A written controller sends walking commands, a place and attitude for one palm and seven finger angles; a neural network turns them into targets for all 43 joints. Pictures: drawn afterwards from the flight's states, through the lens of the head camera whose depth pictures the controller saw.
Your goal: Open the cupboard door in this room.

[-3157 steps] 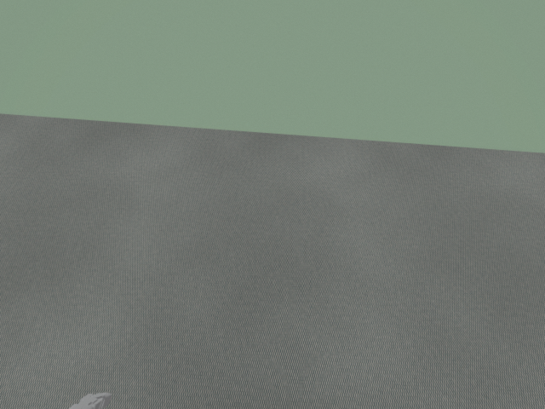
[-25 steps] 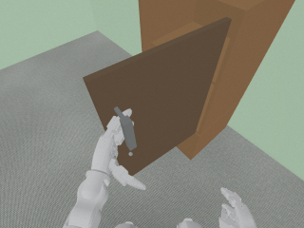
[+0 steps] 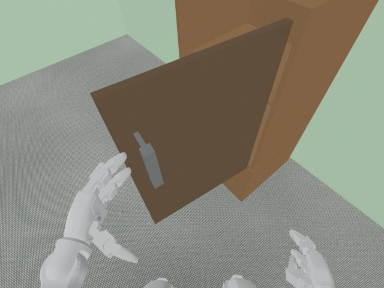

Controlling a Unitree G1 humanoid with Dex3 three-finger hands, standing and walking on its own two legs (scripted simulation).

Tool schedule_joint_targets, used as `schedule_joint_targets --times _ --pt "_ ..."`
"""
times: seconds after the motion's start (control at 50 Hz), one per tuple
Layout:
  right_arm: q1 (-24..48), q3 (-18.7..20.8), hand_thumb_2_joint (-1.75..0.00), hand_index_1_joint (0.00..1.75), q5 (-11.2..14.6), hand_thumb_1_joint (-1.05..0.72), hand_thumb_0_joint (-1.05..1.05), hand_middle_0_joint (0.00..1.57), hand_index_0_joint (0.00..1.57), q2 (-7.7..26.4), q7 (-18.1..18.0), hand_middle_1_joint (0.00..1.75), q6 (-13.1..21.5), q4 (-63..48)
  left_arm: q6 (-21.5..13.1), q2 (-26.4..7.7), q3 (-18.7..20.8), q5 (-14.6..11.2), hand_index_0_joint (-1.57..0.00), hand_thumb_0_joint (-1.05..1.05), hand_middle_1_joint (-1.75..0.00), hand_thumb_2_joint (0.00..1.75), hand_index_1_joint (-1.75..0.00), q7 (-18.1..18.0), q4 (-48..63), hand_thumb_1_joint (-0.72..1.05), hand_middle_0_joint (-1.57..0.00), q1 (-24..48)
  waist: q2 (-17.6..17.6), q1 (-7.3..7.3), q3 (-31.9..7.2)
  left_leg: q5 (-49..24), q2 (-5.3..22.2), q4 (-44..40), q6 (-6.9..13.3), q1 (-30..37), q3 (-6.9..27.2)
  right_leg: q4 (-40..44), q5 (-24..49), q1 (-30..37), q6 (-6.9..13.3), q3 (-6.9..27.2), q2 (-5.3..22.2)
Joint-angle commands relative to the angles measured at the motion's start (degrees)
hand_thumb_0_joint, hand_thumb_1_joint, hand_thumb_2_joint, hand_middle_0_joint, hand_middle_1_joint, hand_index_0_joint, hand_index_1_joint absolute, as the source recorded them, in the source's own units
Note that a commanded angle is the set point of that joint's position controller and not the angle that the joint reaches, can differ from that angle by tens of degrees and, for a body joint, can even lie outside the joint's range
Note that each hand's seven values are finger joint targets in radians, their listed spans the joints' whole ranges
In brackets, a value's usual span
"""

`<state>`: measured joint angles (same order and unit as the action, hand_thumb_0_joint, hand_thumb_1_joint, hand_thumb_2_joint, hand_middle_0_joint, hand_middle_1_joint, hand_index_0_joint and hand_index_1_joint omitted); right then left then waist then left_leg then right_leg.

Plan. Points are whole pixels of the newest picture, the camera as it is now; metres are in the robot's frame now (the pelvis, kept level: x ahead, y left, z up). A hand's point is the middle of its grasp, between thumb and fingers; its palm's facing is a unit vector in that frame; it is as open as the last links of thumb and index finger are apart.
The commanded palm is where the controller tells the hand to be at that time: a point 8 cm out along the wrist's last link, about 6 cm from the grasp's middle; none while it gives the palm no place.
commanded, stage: slide the hand sideways off the handle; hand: left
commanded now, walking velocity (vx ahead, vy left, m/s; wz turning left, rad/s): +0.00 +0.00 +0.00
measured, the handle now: (148, 160) +0.36 +0.11 +0.06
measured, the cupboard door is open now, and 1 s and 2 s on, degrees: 82 82 82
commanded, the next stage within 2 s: draw the hand back to the body in 0.14 s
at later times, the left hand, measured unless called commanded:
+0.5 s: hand (83, 219) +0.22 +0.20 +0.09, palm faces -0.09 -0.99 -0.06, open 16.3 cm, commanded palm +0.19 +0.25 +0.10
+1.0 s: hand (28, 211) +0.21 +0.25 +0.15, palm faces +0.27 -0.89 -0.35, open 14.3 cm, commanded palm +0.17 +0.30 +0.17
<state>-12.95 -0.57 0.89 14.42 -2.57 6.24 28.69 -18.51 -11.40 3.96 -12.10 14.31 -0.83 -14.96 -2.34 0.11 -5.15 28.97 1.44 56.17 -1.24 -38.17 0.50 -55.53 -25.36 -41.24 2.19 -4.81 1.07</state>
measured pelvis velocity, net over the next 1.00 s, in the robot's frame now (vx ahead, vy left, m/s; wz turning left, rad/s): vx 0.02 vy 0.04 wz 0.00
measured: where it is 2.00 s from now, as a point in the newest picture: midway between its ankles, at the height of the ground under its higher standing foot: outside the picture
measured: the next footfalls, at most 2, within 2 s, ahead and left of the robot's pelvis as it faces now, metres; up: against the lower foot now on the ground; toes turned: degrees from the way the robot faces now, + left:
none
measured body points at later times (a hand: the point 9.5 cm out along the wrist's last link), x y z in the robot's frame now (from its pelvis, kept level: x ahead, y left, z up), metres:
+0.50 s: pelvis +0.00 +0.02 +0.01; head +0.03 +0.02 +0.46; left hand +0.22 +0.25 +0.10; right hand +0.18 -0.20 -0.06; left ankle -0.01 +0.13 -0.68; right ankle +0.02 -0.10 -0.68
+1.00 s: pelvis +0.02 +0.04 +0.05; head +0.02 +0.02 +0.50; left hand +0.19 +0.30 +0.17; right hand +0.20 -0.18 -0.03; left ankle -0.01 +0.13 -0.68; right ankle +0.02 -0.10 -0.68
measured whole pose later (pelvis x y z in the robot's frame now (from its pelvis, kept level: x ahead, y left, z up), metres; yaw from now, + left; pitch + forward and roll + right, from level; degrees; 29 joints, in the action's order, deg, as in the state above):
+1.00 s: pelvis +0.02 +0.04 +0.05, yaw +0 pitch +1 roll -1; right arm -13.9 -3.2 0.2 13.0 -5.9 9.1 32.5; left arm -2.0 -16.5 8.5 -1.9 -6.0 21.8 -29.7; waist -3.5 -2.6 -1.5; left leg 22.1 0.0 36.6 1.5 -15.0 -0.7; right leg -33.8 -17.2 -17.0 -0.8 -3.7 1.6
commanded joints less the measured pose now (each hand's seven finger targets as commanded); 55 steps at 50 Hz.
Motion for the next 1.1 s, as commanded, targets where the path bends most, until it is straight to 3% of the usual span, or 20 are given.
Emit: schedule_joint_targets --times 0.0,0.04,0.08,0.14,0.2,0.24,0.28,0.32,0.38,0.46,0.5,0.62,0.72,0.74,0.76,0.78,0.82,0.84,0.94,1.08 --pt "2.00 2.12 -0.90 0.30 0.41 -0.90 0.00 0.20 0.20 5.64 -0.44 0.30 3.62 -9.48 -3.78 -7.64 7.99 -3.69 -0.15 0.00 -0.30 0.30 -0.30 0.39 12.99 -0.50 -0.15 1.25 4.17 -0.74 -13.83 -14.72 -3.20 -5.42 1.55 -1.55 -0.72 9.68 17.16 18.00 -1.55 7.22 0.42" --pt "1.81 2.28 -0.90 0.30 0.34 -0.90 0.00 0.20 0.20 5.99 -0.60 0.30 3.72 -9.51 -3.69 -9.11 9.13 -3.82 -0.15 0.00 -0.30 0.30 -0.30 1.33 13.11 -0.50 -0.15 -0.55 5.08 -0.68 -13.84 -15.26 -3.05 -5.13 1.67 -2.12 -0.50 9.40 17.75 18.07 -1.53 7.26 0.27" --pt "1.83 2.18 -0.90 0.30 0.48 -0.90 0.00 0.20 0.20 6.10 -0.69 0.30 4.15 -9.80 -3.71 -8.24 7.48 -4.11 -0.15 0.00 -0.30 0.30 -0.30 2.79 13.93 -0.50 -0.15 -0.28 3.47 0.08 -12.46 -14.32 -3.04 -4.80 1.73 -2.17 -0.56 9.54 16.33 16.16 -1.67 7.24 0.29" --pt "1.86 2.05 -0.90 0.30 0.47 -0.90 0.00 0.20 0.20 6.70 -1.12 0.30 5.00 -9.38 -3.97 -8.28 6.61 -4.88 -0.15 0.00 -0.30 0.30 -0.30 4.37 13.86 -0.50 -0.15 3.19 4.81 1.38 -10.50 -12.67 -2.70 -4.00 1.87 -2.83 0.00 9.99 11.74 13.15 -1.49 6.96 -0.10" --pt "1.92 1.94 -0.90 0.30 0.63 -0.90 0.00 0.20 0.20 6.76 -1.32 0.30 6.19 -9.44 -4.15 -7.60 5.40 -5.13 -0.15 0.00 -0.30 0.30 -0.30 4.90 15.22 -0.50 -0.15 5.07 1.15 1.18 -11.63 -11.59 -2.71 -4.31 1.76 -1.46 0.49 9.00 8.79 11.15 -1.06 5.55 -0.37" --pt "1.52 2.04 -0.90 0.30 0.63 -0.90 0.00 0.20 0.20 7.01 -1.48 0.30 6.57 -9.54 -3.68 -10.07 7.51 -5.25 -0.15 0.00 -0.30 0.30 -0.30 4.21 16.37 -0.50 -0.15 3.93 2.29 0.56 -13.22 -12.17 -2.51 -4.56 1.87 -1.01 0.76 8.96 8.62 12.21 -0.94 5.30 -0.67" --pt "1.61 1.93 -0.90 0.30 0.83 -0.90 0.00 0.20 0.20 6.57 -1.51 0.30 6.75 -10.45 -2.93 -11.06 8.85 -5.27 -0.15 0.00 -0.30 0.30 -0.30 3.50 20.36 -0.50 -0.15 1.50 -0.52 -0.72 -16.11 -14.53 -2.62 -6.41 1.81 1.91 0.81 8.35 12.08 14.69 -0.70 4.04 -0.82" --pt "1.58 1.69 -0.90 0.30 1.06 -0.90 0.00 0.20 0.20 6.03 -1.49 0.30 6.68 -10.73 -1.33 -10.80 9.06 -5.10 -0.15 0.00 -0.30 0.30 -0.30 2.59 22.37 -0.50 -0.15 -1.48 -2.18 -1.09 -15.50 -16.82 -2.49 -8.04 1.61 3.94 0.98 8.09 15.15 15.36 -0.62 2.51 -1.15" --pt "1.94 1.32 -0.90 0.30 1.21 -0.90 0.00 0.20 0.20 5.75 -1.39 0.30 6.24 -10.73 1.49 -9.28 8.50 -5.08 -0.15 0.00 -0.30 0.30 -0.30 1.52 21.20 -0.50 -0.15 -3.75 0.54 -0.49 -10.81 -15.14 -2.15 -9.72 1.51 3.49 1.24 9.85 13.36 14.81 -0.94 1.63 -1.46" --pt "2.48 0.91 -0.90 0.30 1.38 -0.90 0.00 0.20 0.20 5.96 -1.47 0.30 6.39 -11.36 3.62 -8.94 8.00 -4.88 -0.15 0.00 -0.30 0.30 -0.30 1.40 23.18 -0.50 -0.15 -5.48 0.34 -0.51 -8.33 -14.01 -1.87 -11.87 1.48 5.25 1.59 11.30 11.56 14.75 -0.96 0.89 -1.76" --pt "2.25 0.72 -0.90 0.30 1.41 -0.90 0.00 0.20 0.20 6.11 -1.57 0.30 6.96 -11.36 4.05 -9.58 7.95 -4.85 -0.15 0.00 -0.30 0.30 -0.30 1.41 26.59 -0.50 -0.15 -4.29 -1.87 -0.43 -8.93 -14.72 -1.70 -12.66 1.27 7.46 1.97 11.47 12.14 14.86 -0.90 0.48 -1.81" --pt "2.48 0.23 -0.90 0.30 1.42 -0.90 0.00 0.20 0.20 6.16 -1.89 0.30 8.22 -10.65 5.97 -10.73 10.02 -5.18 -0.15 0.00 -0.30 0.30 -0.30 1.61 28.62 -0.50 -0.15 -5.15 -1.09 -0.95 -7.62 -15.61 -1.45 -15.01 0.94 10.10 2.59 13.13 12.68 16.72 -0.90 -0.24 -1.98" --pt "3.04 -0.08 -0.90 0.30 1.55 -0.90 0.00 0.20 0.20 6.05 -1.83 0.30 9.10 -9.71 7.82 -11.82 11.87 -5.81 -0.16 0.00 -0.30 0.37 -0.30 2.19 30.54 -0.32 -0.16 -6.11 -1.78 -1.38 -6.77 -19.21 -1.37 -16.53 0.74 12.61 2.54 14.76 16.27 19.35 -0.93 -0.54 -2.00" --pt "3.16 0.60 -0.90 0.30 0.48 -0.90 0.00 0.20 0.20 5.46 -3.17 0.30 8.06 -9.08 9.40 -19.74 14.66 3.68 -0.16 0.00 -0.30 0.39 -0.30 -7.87 33.76 -0.29 -0.16 -6.99 0.56 -4.18 -7.11 -17.62 -0.80 -19.53 1.54 12.13 1.54 18.41 13.96 22.98 -0.30 2.56 -0.94" --pt "3.49 -0.10 -0.90 0.30 0.00 -0.90 0.00 0.20 0.20 4.37 -3.45 0.30 7.65 -9.45 10.97 -12.23 9.62 4.72 -0.16 0.00 -0.30 0.40 -0.30 -12.11 34.79 -0.26 -0.16 -9.86 0.01 -2.47 -2.67 -16.27 -0.98 -21.06 1.49 12.34 1.23 19.95 12.95 22.17 -0.52 2.24 -0.63" --pt "2.96 -0.35 -0.90 0.30 -0.07 -0.90 0.00 0.20 0.20 4.28 -3.38 0.30 7.11 -8.41 12.07 -10.35 7.54 6.43 -0.16 0.00 -0.30 0.42 -0.30 -15.05 34.26 -0.22 -0.16 -10.99 -2.54 -2.21 -0.94 -16.53 -0.66 -22.10 1.39 13.24 1.28 20.64 12.70 23.04 -0.59 1.93 -0.25" --pt "3.43 -0.24 -0.90 0.30 -0.15 -0.90 0.00 0.20 0.20 4.52 -3.48 0.30 6.14 -7.52 12.93 -11.75 8.40 8.37 -0.16 0.00 -0.30 0.45 -0.30 -18.61 35.39 -0.15 -0.16 -10.77 -2.85 -2.21 -0.89 -17.74 -0.16 -23.80 1.39 16.41 1.37 22.37 13.04 24.25 -0.64 1.71 -0.35" --pt "3.94 -0.15 -0.90 0.30 -0.33 -0.90 0.00 0.20 0.20 4.75 -3.66 0.30 6.00 -6.93 13.01 -12.58 8.92 8.95 -0.16 0.00 -0.30 0.47 -0.30 -19.78 35.06 -0.12 -0.16 -10.91 -0.56 -2.34 -1.17 -18.33 -0.19 -24.58 1.58 17.22 1.27 23.57 13.78 25.97 -0.62 1.72 -0.37" --pt "5.69 -0.15 -0.90 0.30 -0.80 -0.90 0.00 0.20 0.20 4.92 -3.90 0.30 5.81 -4.93 12.68 -14.02 10.53 10.63 -0.17 0.00 -0.30 0.54 -0.30 -22.40 35.21 0.06 -0.17 -9.14 -0.54 -2.62 -0.19 -21.65 0.04 -29.09 1.62 22.63 0.82 27.32 16.01 30.66 -0.77 1.58 -0.20" --pt "7.05 0.15 -0.90 0.30 -1.20 -0.90 0.00 0.20 0.20 4.64 -3.32 0.30 5.53 -2.90 11.90 -14.65 13.52 10.84 -0.18 0.00 -0.30 0.64 -0.30 -22.74 34.97 0.31 -0.18 -9.65 -0.60 -3.53 -0.05 -31.03 0.32 -33.02 1.32 27.96 0.13 30.60 22.42 36.73 -0.95 1.54 -0.20"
